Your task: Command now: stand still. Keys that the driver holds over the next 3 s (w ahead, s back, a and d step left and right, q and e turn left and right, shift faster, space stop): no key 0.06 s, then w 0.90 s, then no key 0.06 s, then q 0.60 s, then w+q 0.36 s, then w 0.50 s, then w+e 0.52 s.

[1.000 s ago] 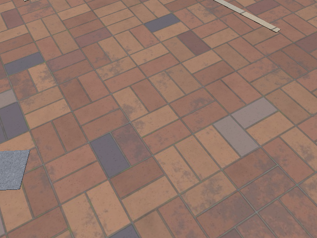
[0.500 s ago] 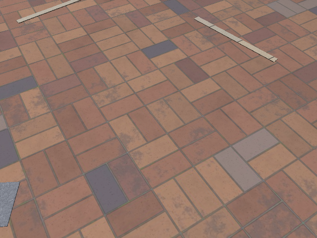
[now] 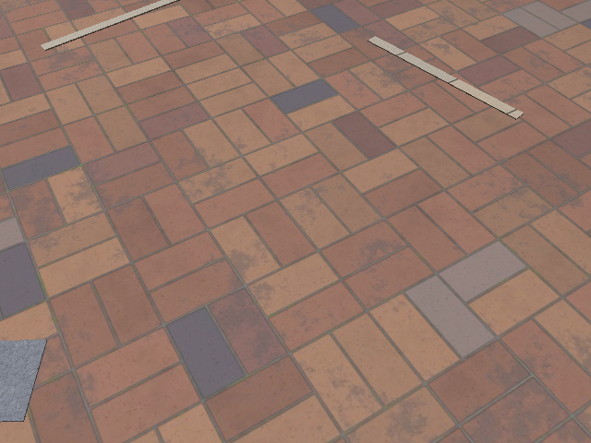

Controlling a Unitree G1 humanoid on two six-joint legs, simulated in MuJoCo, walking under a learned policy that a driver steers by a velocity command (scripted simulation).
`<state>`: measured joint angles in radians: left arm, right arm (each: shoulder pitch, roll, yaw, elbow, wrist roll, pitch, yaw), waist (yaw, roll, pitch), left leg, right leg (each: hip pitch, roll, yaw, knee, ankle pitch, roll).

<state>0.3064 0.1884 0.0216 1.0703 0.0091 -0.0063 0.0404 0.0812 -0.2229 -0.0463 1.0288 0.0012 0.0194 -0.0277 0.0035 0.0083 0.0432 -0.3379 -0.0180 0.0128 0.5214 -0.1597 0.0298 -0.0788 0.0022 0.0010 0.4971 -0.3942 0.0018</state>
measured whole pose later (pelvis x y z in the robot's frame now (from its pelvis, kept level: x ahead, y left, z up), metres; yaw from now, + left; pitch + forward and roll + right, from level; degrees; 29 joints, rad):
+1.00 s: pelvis +0.37 -0.04 +0.01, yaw +0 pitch +0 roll +0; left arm 0.19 0.23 0.06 0.97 0.00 -0.10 -0.04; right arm 0.26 -0.27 -0.05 0.99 0.03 -0.09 -0.01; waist 0.01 0.04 0.05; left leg -0.47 0.09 -0.03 1.19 -0.32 0.05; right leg -0.29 0.04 -0.07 0.42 -0.14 -0.06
